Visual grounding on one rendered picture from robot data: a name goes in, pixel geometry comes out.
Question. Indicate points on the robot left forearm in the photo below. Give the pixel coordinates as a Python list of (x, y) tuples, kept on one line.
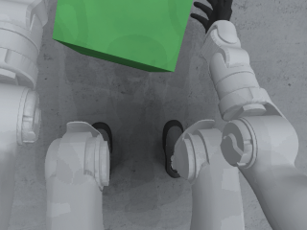
[(21, 31)]

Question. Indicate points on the robot shin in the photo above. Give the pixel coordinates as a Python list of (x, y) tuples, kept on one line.
[(51, 159), (202, 124)]

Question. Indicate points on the left robot upper arm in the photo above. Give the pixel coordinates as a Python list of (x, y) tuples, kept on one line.
[(20, 119)]

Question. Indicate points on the robot right hand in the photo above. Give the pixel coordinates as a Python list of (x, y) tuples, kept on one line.
[(221, 11)]

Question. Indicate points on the robot right shin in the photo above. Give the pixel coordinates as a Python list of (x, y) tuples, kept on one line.
[(202, 124)]

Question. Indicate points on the carton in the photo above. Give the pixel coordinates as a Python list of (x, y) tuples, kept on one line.
[(142, 34)]

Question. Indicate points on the robot right forearm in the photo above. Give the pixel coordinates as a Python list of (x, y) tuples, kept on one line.
[(228, 66)]

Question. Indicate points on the right robot upper arm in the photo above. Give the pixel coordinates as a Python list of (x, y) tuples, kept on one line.
[(264, 149)]

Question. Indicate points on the robot left shin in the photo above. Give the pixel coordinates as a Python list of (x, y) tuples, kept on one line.
[(51, 159)]

